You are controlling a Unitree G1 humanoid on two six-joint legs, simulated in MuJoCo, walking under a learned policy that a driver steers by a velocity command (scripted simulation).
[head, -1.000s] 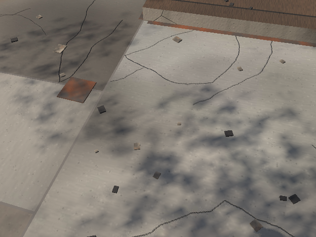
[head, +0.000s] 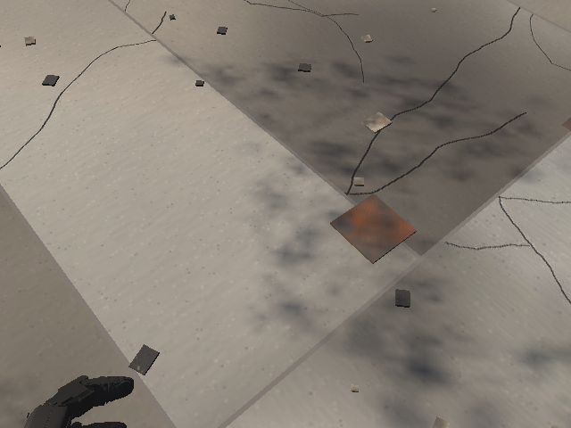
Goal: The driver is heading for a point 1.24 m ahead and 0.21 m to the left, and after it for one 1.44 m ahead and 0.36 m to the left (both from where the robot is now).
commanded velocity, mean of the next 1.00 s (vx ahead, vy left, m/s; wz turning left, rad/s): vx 0.50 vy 0.00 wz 0.27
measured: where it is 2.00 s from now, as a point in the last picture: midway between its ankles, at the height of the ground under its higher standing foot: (220, 204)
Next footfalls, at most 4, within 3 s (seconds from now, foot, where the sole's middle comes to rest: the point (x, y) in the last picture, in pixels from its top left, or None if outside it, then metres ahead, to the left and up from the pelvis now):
0.44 left None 0.37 0.19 -0.76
0.96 right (249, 307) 0.74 0.07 -0.76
1.44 left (166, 230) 0.99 0.29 -0.76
1.88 right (264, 173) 1.19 0.01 -0.76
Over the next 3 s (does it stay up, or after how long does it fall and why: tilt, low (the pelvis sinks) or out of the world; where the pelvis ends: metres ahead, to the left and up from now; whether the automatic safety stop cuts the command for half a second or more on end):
stays up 1.17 0.14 0.02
